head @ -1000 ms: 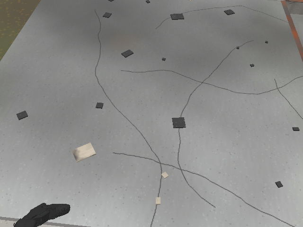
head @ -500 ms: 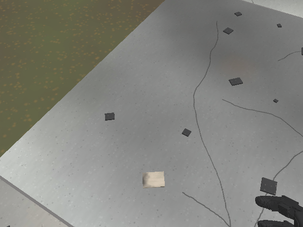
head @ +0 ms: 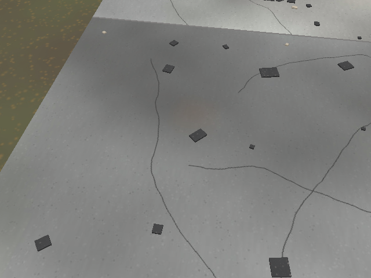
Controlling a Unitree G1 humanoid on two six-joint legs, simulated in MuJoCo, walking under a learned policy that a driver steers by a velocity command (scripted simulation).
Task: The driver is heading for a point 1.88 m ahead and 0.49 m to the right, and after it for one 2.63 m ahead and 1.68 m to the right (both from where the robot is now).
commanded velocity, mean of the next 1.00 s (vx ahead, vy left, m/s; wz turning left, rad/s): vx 0.50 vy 0.00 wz -0.52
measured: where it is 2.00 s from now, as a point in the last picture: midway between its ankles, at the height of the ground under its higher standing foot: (255, 150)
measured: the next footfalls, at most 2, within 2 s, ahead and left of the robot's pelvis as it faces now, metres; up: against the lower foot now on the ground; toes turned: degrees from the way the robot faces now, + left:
right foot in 0.06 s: +0.21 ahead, -0.11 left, +0.00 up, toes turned -5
left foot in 0.56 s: +0.52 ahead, +0.04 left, +0.00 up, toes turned -24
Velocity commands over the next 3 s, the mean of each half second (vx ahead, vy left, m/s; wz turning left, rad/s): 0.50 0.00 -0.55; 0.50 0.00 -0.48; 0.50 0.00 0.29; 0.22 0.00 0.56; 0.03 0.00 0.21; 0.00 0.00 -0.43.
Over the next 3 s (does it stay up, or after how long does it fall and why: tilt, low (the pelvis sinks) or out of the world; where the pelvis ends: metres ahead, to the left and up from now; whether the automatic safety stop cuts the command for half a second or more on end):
stays up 1.00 -0.35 0.01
